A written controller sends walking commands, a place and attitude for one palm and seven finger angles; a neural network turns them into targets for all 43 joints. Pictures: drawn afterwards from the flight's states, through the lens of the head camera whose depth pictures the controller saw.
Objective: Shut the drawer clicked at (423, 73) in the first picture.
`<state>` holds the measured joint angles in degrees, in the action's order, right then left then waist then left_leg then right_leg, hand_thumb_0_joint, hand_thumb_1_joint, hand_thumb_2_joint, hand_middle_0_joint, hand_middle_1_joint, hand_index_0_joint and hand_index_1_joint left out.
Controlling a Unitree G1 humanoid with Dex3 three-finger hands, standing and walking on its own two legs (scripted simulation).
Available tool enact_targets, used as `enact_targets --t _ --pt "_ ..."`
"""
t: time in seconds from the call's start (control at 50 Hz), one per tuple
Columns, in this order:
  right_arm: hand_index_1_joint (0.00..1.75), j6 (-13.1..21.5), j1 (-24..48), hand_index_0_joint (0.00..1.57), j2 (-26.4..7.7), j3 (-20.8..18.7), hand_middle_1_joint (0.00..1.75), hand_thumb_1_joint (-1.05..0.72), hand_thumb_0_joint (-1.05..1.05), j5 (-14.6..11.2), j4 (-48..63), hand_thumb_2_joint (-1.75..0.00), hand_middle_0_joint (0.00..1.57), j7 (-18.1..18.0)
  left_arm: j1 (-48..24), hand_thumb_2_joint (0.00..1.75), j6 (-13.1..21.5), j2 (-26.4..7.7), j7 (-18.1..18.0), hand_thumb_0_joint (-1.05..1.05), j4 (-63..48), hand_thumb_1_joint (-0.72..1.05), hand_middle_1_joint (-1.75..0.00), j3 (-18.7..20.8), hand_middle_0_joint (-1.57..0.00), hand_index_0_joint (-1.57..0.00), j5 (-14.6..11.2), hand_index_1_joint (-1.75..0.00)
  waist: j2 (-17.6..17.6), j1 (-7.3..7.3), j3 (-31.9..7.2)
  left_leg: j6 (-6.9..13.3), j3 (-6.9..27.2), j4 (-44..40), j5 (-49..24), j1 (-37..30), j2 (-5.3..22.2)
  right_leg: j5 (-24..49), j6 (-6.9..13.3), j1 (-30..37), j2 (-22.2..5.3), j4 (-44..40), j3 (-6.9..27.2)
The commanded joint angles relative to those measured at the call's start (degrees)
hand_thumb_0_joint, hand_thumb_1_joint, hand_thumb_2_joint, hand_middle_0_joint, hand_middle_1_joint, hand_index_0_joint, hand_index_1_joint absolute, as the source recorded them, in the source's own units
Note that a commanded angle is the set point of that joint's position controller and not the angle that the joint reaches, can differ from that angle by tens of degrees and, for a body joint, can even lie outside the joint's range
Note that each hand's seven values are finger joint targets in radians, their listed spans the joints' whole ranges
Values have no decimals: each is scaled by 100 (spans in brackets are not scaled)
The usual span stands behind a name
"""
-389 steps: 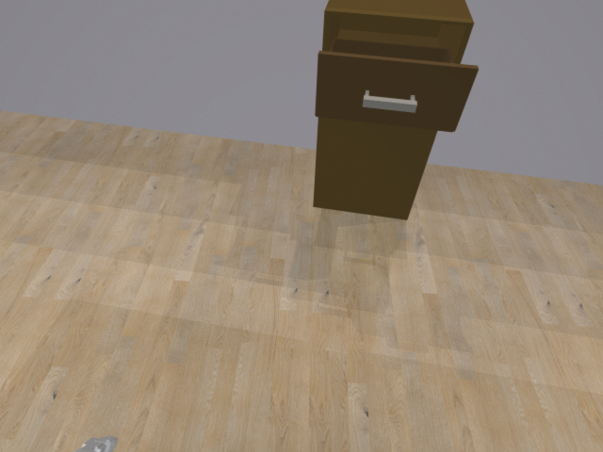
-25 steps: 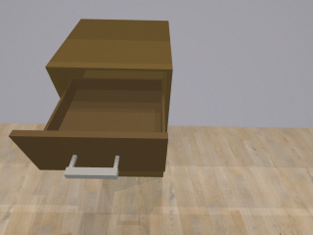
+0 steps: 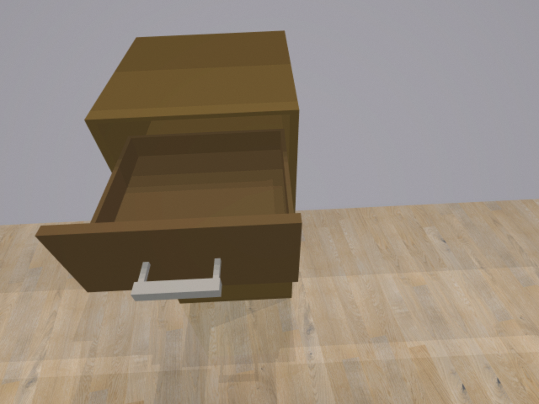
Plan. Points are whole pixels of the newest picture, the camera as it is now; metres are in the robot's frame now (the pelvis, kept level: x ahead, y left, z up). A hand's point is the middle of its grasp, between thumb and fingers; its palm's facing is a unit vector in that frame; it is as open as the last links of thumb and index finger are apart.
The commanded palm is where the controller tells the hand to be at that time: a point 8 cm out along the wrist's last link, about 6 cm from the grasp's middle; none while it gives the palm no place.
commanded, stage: come to a stop and stand still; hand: left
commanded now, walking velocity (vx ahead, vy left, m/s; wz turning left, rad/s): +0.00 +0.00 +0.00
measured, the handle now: (179, 277) +0.31 +0.18 +0.00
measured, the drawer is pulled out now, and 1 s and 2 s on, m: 0.30 0.30 0.30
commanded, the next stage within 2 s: look again from close up in 0.18 s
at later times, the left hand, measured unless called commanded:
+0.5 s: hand out of the picture +0.04 +0.17 -0.15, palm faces +0.01 -0.97 -0.24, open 7.3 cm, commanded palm none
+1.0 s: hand (171, 400) +0.15 +0.16 -0.06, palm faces +0.29 -0.94 -0.18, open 7.1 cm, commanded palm +0.11 +0.19 -0.04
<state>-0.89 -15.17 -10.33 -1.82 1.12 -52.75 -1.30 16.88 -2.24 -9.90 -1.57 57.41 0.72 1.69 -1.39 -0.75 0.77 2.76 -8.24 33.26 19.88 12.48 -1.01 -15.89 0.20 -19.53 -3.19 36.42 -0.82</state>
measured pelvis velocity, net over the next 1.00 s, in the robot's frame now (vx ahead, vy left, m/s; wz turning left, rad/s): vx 0.02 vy -0.03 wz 0.07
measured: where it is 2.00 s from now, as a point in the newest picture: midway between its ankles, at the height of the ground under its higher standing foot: outside the picture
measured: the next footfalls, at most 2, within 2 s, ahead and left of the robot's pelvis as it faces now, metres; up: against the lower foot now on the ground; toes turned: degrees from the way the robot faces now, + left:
none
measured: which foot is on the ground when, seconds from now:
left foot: down 0.00-1.00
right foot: down 0.00-1.00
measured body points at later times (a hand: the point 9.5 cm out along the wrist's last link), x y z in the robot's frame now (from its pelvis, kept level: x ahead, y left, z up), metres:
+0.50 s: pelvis +0.02 -0.02 +0.01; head +0.03 -0.04 +0.46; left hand +0.04 +0.22 -0.13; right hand +0.01 -0.23 -0.15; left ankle -0.02 +0.09 -0.73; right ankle +0.04 -0.13 -0.73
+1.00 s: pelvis +0.02 -0.03 +0.01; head +0.02 -0.05 +0.46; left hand +0.13 +0.21 -0.05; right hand +0.09 -0.27 -0.13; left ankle -0.02 +0.09 -0.73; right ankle +0.04 -0.13 -0.73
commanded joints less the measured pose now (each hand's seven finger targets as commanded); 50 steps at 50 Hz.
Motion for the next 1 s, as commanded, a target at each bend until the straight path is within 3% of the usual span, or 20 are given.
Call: enact_targets --t 0.0,0.1,0.16,0.26,0.3,0.42,0.56,0.82,0.84,0.86,0.88,0.9,0.92,0.94,0.96,0.98 --pt "30 172 -380 20 -558 -27 30 -90 0 -32 319 -90 20 16 -116 90 261 -650 -9 0 -369 90 -30 59 -20 -20 -41 -30 679 225 106 24 1001 -1203 -222 -27 645 -61 315 -69 -263 -1097 642" --pt "30 219 -237 20 -629 21 30 -90 0 -12 148 -90 20 32 76 90 239 -604 -7 0 -279 90 -30 28 -20 -20 -46 -30 -25 110 322 44 1137 -1676 63 137 783 1 224 50 -152 -1069 462" --pt "30 241 -250 20 -622 61 30 -90 0 -24 32 -90 20 26 146 90 278 -587 -14 0 -190 90 -30 6 -20 -20 -52 -30 217 110 179 15 1025 -1548 -313 32 726 264 210 232 -238 -1167 508" --pt "30 277 -398 20 -541 123 30 -90 0 -33 -271 -90 20 10 121 90 315 -597 -34 0 -29 90 -30 -19 -20 -20 -80 -30 296 117 49 -35 902 -1416 -1037 -238 702 757 207 445 -341 -1195 482" --pt "30 273 -404 20 -495 145 30 -90 0 -36 -380 -90 20 4 114 90 309 -599 -36 0 14 90 -30 -25 -20 -20 -94 -30 157 96 166 -44 892 -1480 -1067 -221 713 756 217 449 -338 -1228 455" --pt "30 267 -529 20 -394 182 30 -90 0 -32 -672 -90 20 -11 98 90 319 -560 -52 0 182 90 -30 -37 -20 -20 -107 -30 169 74 286 -87 836 -1464 -1090 -177 711 857 232 567 -377 -1295 431" --pt "30 296 -693 20 -310 201 30 -90 0 -44 -903 -90 20 -26 107 90 355 -536 -61 0 274 90 -30 -39 -20 -20 -117 -30 195 72 144 -119 791 -1425 -1385 -290 710 1314 258 820 -414 -1293 385" --pt "30 288 -764 20 -239 210 30 -90 0 -54 -1084 -90 20 -48 190 90 377 -458 -66 0 402 90 -30 -60 -20 -20 -116 -30 163 97 265 -144 740 -1467 -1445 -439 739 1424 274 793 -386 -1445 378" --pt "30 296 -93 20 -491 129 30 -90 0 -107 -722 -90 20 11 607 90 455 -641 -276 0 661 90 -30 -9 -20 -20 -83 -30 818 -143 412 -302 538 -278 -1140 383 886 3349 49 1047 -691 -1323 481" --pt "30 1189 40 20 -1519 -21 30 -90 0 -400 1338 -90 20 -298 -3706 90 1801 -1921 -186 0 -7795 90 -32 784 -22 -22 -1191 -32 -356 484 -2427 -85 707 -1012 -1606 -943 64 2375 160 1577 -134 -1053 521" --pt "30 1643 528 20 -1025 45 30 -90 0 -264 1121 -90 20 -480 -1008 90 1557 -1455 -451 0 -6495 90 -34 633 -24 -24 -738 -34 -1248 -60 -2416 -71 552 -1031 -2107 -975 121 1466 329 1575 141 -819 255" --pt "30 1847 583 20 -838 25 30 -90 0 -359 1144 -90 20 -430 515 90 829 -105 -622 0 -5593 90 -37 -101 -26 -26 -937 -37 -1144 79 -1269 -266 686 -1030 -1896 -333 227 897 243 938 138 -901 -128" --pt "30 1892 357 20 -984 69 30 -90 0 -394 942 -90 20 -400 278 90 815 107 -535 0 -5571 90 -39 -196 -28 -28 -1078 -39 -145 273 -401 -206 775 -896 -1435 9 231 690 109 453 169 -1003 -287" --pt "30 2028 466 20 -1108 -41 30 -90 0 -332 1266 -90 20 -355 -23 90 1104 -24 -435 0 -5835 90 -41 -79 -30 -30 -1148 -41 455 399 204 -125 901 -670 -939 386 183 224 42 -99 164 -1018 -348" --pt "30 2118 387 20 -1198 -144 30 -90 0 -239 1409 -90 20 -314 79 90 1457 -190 -300 0 -5736 90 -43 185 -32 -32 -1143 -43 955 423 32 -105 861 -391 -646 650 125 -260 7 -443 163 -941 -383" --pt "30 2182 492 20 -1120 -192 30 -90 0 -173 1649 -90 20 -247 869 90 1800 91 -90 0 -5418 90 -45 163 -34 -34 -1202 -45 1200 208 52 -140 822 -162 -304 1059 88 -771 10 -719 160 -774 -386"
